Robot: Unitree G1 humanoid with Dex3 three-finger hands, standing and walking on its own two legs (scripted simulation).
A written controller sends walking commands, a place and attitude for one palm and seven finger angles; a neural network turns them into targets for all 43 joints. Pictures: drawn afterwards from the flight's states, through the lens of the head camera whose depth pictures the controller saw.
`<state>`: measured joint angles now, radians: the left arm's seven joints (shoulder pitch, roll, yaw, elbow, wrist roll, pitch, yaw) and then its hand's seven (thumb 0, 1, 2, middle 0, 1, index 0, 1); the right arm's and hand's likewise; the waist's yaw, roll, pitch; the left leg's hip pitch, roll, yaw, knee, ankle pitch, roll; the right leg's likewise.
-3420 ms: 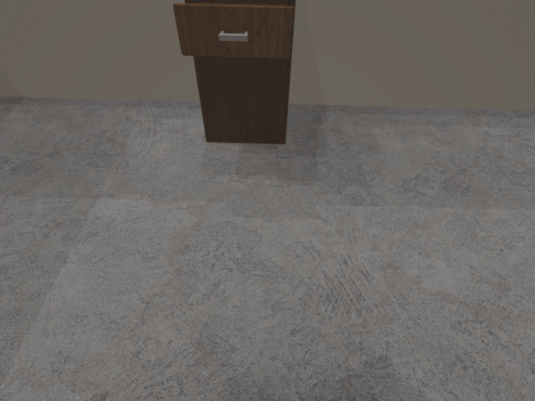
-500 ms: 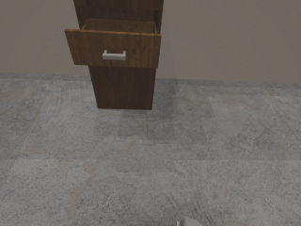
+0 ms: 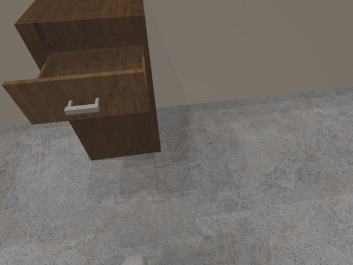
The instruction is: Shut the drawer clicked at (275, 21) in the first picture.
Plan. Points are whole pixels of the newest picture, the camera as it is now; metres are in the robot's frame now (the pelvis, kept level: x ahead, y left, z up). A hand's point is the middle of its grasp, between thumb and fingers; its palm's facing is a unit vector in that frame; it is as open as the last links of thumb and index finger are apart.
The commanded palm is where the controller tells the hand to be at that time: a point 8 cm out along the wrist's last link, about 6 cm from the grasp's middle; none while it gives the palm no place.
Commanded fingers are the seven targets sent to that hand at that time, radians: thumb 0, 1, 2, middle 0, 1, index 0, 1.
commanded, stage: turn to face it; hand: left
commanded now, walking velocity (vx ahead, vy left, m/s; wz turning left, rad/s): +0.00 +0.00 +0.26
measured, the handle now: (83, 105) +0.61 +0.34 -0.01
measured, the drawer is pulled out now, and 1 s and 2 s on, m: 0.29 0.29 0.29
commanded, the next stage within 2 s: take the last steps up to it in 0.04 s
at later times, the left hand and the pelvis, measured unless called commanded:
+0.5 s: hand out of the picture +0.09 +0.21 -0.17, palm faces +0.12 -0.98 -0.17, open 7.4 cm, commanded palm none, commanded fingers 0.00 0.90 0.90 -0.20 -0.30 -0.20 -0.30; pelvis +0.10 +0.04 +0.00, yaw +5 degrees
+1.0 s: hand out of the picture +0.12 +0.20 -0.19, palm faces +0.24 -0.97 -0.11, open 7.4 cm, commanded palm none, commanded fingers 0.00 0.90 0.90 -0.20 -0.30 -0.20 -0.30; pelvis +0.23 +0.08 -0.01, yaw +7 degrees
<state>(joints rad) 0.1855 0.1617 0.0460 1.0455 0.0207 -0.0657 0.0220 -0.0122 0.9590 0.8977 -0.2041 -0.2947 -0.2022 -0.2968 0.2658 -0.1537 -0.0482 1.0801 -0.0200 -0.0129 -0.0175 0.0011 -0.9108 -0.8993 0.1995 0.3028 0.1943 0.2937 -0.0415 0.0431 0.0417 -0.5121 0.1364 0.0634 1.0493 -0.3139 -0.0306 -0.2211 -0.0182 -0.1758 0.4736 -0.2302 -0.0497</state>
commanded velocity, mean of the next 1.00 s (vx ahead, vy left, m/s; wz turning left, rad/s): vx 0.24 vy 0.01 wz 0.07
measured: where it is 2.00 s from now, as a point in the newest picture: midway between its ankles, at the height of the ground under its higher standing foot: (166, 261)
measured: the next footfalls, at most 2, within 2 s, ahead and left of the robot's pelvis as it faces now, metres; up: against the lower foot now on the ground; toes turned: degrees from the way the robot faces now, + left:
left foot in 0.16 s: +0.16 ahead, +0.13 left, +0.00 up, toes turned +11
right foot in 0.58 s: +0.19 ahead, -0.09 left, +0.00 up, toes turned -1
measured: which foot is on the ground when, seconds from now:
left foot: up 0.00-0.14, down 0.16-0.58, up 0.60-0.94, down 0.96-1.00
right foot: down 0.00-0.18, up 0.20-0.56, down 0.58-0.96, up 0.98-1.00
